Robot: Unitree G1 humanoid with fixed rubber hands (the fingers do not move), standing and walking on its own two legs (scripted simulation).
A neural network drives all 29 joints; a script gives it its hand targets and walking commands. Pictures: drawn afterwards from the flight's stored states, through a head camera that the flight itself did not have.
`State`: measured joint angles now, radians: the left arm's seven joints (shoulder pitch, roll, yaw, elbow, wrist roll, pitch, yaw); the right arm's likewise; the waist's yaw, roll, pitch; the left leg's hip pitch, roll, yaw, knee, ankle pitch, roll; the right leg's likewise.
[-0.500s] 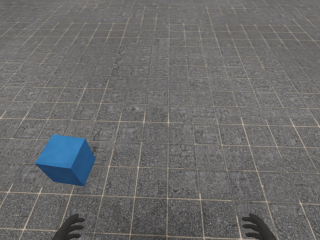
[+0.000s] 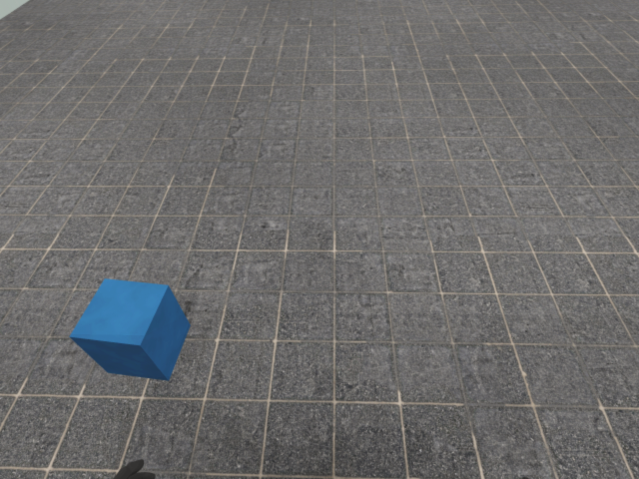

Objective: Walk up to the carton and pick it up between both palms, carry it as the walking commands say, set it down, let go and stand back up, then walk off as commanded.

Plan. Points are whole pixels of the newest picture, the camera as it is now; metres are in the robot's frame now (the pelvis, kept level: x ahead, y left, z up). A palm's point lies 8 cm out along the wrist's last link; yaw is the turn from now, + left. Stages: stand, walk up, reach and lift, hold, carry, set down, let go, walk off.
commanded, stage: stand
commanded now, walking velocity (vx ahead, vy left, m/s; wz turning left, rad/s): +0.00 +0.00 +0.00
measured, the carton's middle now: (137, 330) +0.64 +0.61 -0.62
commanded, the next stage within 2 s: walk up in 0.52 s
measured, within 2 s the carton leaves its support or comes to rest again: neither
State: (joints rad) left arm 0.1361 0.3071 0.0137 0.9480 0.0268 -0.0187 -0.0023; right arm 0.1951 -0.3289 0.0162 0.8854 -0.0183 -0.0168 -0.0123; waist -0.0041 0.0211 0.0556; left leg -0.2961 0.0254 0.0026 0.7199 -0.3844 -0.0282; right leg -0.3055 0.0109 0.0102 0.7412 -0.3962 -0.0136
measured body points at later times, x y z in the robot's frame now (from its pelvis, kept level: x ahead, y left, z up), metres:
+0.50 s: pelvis -0.01 +0.00 +0.03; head -0.01 -0.01 +0.47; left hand +0.09 +0.28 -0.10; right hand +0.05 -0.30 -0.11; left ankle +0.00 +0.14 -0.71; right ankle +0.00 -0.11 -0.71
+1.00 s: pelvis -0.01 +0.02 +0.00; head +0.01 +0.04 +0.45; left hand +0.03 +0.30 -0.15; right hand +0.07 -0.22 -0.14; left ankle +0.00 +0.12 -0.71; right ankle +0.00 -0.11 -0.67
